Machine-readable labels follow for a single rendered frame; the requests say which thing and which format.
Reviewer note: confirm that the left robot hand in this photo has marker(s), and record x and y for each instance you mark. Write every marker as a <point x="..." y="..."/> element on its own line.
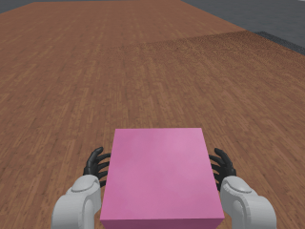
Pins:
<point x="92" y="167"/>

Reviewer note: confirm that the left robot forearm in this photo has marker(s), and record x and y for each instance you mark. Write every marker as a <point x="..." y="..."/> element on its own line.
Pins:
<point x="76" y="209"/>

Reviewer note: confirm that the carton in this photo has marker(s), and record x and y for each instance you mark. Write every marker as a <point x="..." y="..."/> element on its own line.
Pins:
<point x="160" y="178"/>

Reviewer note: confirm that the right robot forearm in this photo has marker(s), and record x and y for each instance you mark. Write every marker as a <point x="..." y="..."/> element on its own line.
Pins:
<point x="247" y="209"/>

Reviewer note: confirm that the right robot hand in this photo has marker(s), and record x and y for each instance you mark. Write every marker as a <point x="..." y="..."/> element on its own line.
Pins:
<point x="225" y="168"/>

